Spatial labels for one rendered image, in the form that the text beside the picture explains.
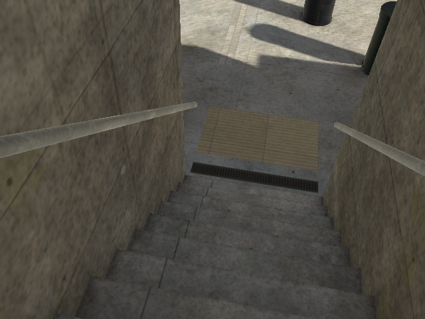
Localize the stairs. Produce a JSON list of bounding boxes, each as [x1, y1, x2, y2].
[[55, 175, 377, 319]]

